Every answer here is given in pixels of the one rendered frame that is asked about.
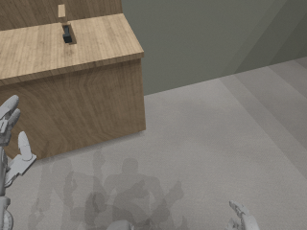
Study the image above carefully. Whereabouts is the tap lever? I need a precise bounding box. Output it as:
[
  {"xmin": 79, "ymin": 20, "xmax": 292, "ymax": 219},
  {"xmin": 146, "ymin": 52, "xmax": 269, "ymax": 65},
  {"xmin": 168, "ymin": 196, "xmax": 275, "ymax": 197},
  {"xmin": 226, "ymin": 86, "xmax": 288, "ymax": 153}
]
[{"xmin": 62, "ymin": 25, "xmax": 72, "ymax": 43}]

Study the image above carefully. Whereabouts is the counter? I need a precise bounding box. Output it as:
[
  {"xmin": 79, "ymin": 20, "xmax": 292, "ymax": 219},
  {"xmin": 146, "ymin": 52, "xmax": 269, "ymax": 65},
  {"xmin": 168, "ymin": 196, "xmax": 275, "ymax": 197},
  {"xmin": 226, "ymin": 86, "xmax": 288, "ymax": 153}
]
[{"xmin": 0, "ymin": 0, "xmax": 146, "ymax": 160}]

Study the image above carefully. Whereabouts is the left robot thigh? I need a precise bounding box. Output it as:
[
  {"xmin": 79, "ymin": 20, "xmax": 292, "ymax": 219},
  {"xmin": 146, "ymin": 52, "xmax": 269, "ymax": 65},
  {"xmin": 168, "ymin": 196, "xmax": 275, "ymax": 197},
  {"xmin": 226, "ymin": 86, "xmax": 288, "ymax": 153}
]
[{"xmin": 107, "ymin": 220, "xmax": 135, "ymax": 230}]

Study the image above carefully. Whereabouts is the left robot forearm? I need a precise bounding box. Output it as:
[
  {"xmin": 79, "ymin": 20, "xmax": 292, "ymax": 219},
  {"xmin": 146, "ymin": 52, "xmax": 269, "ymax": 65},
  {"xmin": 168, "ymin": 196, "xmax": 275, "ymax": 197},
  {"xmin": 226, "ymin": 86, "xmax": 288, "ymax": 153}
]
[{"xmin": 0, "ymin": 195, "xmax": 13, "ymax": 230}]

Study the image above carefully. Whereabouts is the robot right hand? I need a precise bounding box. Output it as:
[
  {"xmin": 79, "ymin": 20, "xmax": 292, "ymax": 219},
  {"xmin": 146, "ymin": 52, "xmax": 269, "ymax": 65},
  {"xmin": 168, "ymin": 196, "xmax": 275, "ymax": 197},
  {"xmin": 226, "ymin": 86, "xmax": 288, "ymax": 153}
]
[{"xmin": 225, "ymin": 200, "xmax": 260, "ymax": 230}]

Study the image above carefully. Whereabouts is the robot left hand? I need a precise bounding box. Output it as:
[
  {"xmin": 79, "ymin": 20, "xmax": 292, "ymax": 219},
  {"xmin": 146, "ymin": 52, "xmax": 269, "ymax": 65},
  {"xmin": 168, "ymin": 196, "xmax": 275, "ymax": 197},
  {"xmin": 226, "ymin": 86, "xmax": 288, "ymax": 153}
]
[{"xmin": 0, "ymin": 95, "xmax": 36, "ymax": 196}]

